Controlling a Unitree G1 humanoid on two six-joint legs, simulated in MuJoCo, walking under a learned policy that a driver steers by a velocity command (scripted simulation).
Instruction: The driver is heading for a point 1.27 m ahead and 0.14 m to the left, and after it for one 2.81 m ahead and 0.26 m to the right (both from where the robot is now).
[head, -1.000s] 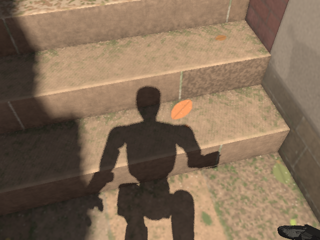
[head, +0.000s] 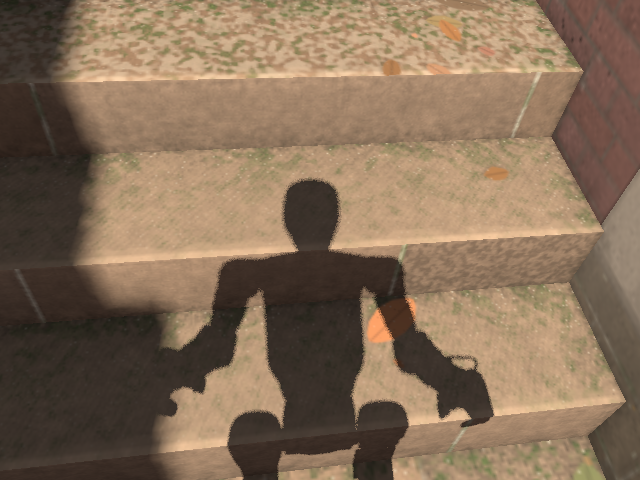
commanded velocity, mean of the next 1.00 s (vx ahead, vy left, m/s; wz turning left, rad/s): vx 0.15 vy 0.00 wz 0.32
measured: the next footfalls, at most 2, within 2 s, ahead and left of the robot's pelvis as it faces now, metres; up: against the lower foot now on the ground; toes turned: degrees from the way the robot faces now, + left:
right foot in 0.36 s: +0.09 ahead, -0.13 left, +0.00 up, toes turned +18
left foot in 0.70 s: +0.02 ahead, +0.10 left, +0.00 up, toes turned +15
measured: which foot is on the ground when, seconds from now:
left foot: down 0.00-0.36, up 0.38-0.68, down 0.70-1.00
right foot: up 0.00-0.34, down 0.36-0.70, up 0.72-1.00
